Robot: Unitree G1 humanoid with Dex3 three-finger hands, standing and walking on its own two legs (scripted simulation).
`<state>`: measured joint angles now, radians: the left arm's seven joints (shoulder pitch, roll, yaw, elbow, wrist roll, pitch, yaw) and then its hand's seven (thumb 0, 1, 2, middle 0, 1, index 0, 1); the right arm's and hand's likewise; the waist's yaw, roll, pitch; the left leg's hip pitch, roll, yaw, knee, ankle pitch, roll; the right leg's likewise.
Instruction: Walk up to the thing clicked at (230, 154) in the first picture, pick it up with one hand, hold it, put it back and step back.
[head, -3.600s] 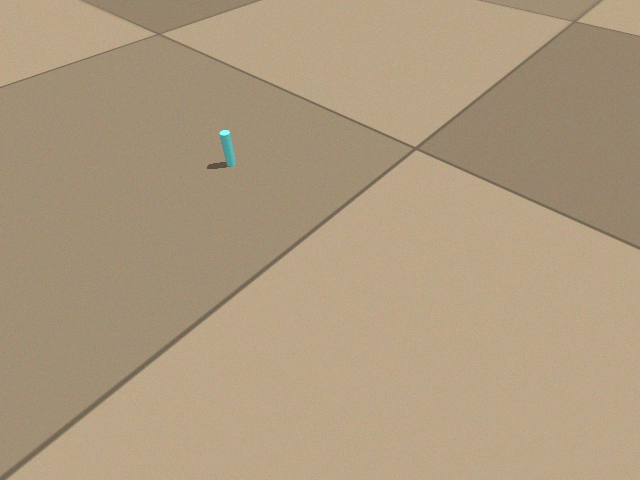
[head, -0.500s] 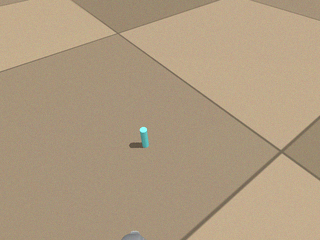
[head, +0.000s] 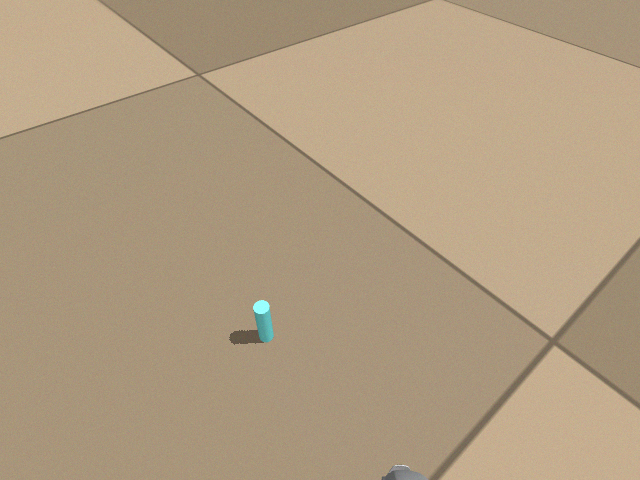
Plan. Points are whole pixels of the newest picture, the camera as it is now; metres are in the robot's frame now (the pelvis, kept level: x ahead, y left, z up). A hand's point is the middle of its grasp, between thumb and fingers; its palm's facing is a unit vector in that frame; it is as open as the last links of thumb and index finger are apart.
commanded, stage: walk up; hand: left
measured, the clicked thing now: (264, 322) +0.73 +0.19 -0.68
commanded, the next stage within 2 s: none
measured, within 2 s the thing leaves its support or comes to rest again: neither
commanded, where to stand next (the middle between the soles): +0.37 -0.02 m, yaw +2 degrees
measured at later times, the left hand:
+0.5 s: hand (143, 460) +0.20 +0.27 -0.16, palm faces +0.00 -0.93 -0.36, open 7.4 cm
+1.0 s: hand (193, 357) +0.36 +0.23 -0.15, palm faces -0.02 -0.92 -0.39, open 7.4 cm
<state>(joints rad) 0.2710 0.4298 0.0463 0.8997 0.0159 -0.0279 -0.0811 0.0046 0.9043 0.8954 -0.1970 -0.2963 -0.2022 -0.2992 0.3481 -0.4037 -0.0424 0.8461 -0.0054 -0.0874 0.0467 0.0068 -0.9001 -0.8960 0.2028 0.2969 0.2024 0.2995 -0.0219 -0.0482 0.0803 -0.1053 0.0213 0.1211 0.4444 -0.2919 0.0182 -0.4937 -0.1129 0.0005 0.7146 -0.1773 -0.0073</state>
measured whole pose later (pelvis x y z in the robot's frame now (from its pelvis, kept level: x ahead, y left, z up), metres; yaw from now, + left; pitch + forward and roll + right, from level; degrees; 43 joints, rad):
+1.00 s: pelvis +0.27 -0.04 -0.02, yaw +2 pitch -3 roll +1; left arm 0.20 0.37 0.02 0.89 0.02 -0.05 -0.02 0.00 0.90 0.89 -0.20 -0.30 -0.20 -0.30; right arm 0.25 -0.40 -0.02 0.91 0.00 -0.01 0.01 0.01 -0.90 -0.90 0.20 0.30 0.20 0.30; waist 0.00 0.03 0.12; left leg -0.39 0.02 0.02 0.98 -0.53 0.03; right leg -0.39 -0.05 -0.04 0.66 -0.22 -0.03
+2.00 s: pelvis +0.34 -0.02 +0.01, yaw +2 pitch -2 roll +0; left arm 0.06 0.35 -0.01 1.16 0.01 -0.02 -0.01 0.00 0.90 0.90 -0.20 -0.30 -0.20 -0.30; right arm 0.07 -0.36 0.00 1.15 -0.01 -0.02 0.01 0.01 -0.90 -0.90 0.20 0.30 0.20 0.30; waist 0.00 0.00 0.05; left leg -0.10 0.02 0.04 0.34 -0.20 -0.01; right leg -0.14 -0.03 -0.01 0.35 -0.16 0.02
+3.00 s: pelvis +0.34 -0.02 +0.01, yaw +3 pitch -2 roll +0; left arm 0.09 0.35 0.00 1.15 0.01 -0.01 0.00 0.00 0.90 0.90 -0.20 -0.30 -0.20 -0.30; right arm 0.09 -0.35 0.00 1.14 -0.01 -0.01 0.01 0.01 -0.90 -0.90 0.20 0.30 0.20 0.30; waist 0.00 0.00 0.05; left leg -0.08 0.02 0.03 0.30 -0.18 -0.01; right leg -0.12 -0.03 -0.01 0.30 -0.15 0.02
